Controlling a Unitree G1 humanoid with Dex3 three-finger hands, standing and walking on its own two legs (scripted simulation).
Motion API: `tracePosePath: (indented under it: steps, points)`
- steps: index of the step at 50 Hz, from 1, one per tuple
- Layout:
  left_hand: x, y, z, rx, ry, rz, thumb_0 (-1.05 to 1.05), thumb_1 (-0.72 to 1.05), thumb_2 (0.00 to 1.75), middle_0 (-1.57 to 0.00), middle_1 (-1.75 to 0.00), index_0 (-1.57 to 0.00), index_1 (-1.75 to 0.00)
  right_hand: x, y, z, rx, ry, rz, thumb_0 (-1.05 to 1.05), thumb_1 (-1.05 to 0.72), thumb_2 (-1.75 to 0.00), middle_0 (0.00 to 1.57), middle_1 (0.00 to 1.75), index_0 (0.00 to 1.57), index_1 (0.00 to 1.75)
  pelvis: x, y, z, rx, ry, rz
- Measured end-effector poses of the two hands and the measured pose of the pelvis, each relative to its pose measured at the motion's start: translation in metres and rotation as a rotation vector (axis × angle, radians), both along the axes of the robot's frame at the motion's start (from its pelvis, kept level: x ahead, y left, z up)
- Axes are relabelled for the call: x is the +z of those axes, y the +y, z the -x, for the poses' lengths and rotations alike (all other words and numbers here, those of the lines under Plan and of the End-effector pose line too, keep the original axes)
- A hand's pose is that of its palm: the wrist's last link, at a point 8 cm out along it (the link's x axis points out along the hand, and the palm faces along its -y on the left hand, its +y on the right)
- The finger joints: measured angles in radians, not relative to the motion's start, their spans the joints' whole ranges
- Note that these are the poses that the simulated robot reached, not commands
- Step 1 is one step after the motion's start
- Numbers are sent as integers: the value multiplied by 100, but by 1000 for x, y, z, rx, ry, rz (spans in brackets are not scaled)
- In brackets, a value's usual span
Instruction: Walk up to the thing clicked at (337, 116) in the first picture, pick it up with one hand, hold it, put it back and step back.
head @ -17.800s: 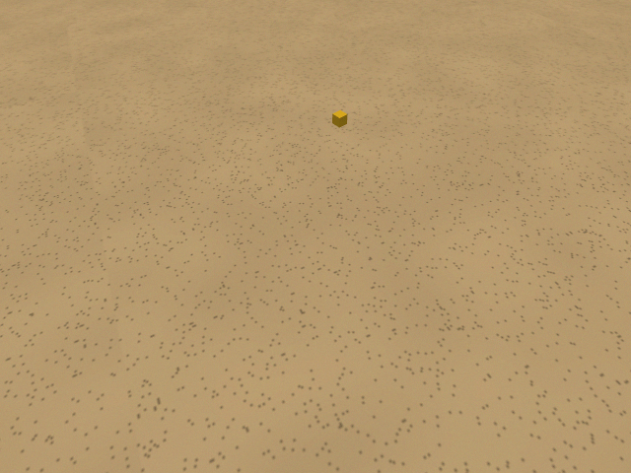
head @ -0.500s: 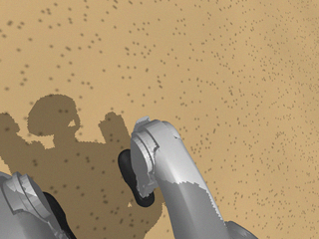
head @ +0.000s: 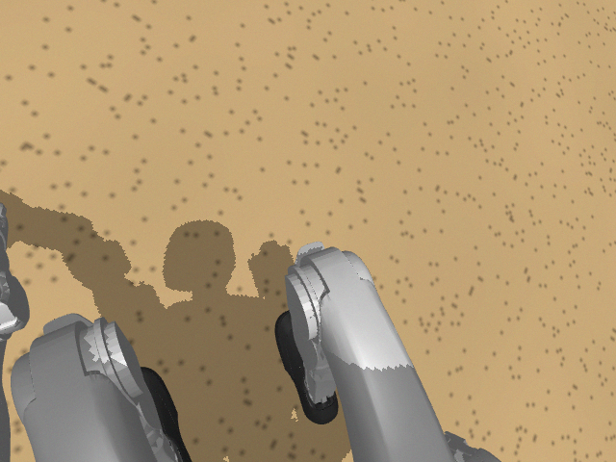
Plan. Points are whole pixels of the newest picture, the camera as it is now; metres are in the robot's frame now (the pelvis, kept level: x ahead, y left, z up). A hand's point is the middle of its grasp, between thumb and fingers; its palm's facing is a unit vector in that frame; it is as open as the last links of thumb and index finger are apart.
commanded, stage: lift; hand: left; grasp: from above
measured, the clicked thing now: out of the picture +0.46 +0.33 -0.21
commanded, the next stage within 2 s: hold in 1.64 s
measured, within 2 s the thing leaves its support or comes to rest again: neither
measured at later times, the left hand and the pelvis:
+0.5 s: hand out of the picture +0.40 +0.34 -0.06, palm faces -0.10 -0.39 -0.92, open 8.8 cm; pelvis +0.00 +0.00 +0.05, yaw +5 degrees
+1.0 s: hand out of the picture +0.35 +0.30 +0.16, palm faces -0.15 -0.39 -0.91, open 8.8 cm; pelvis +0.02 -0.01 +0.24, yaw +9 degrees
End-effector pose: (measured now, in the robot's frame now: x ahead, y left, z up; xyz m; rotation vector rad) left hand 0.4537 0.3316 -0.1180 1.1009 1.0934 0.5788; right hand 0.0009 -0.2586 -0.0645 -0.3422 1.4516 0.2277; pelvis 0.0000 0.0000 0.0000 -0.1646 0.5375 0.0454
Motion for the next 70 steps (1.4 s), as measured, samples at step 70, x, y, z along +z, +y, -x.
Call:
tracePosePath:
  steps: [70]
  points:
    - [446, -48, 88, 48, 45, 40, -2, 14, 35, -81, -39, -85, -41, 292, -6, -177, -187, -390, 53, 1, -90, -90, 20, 30, 20, 30, 349, -17, -69, 120, -207, -163]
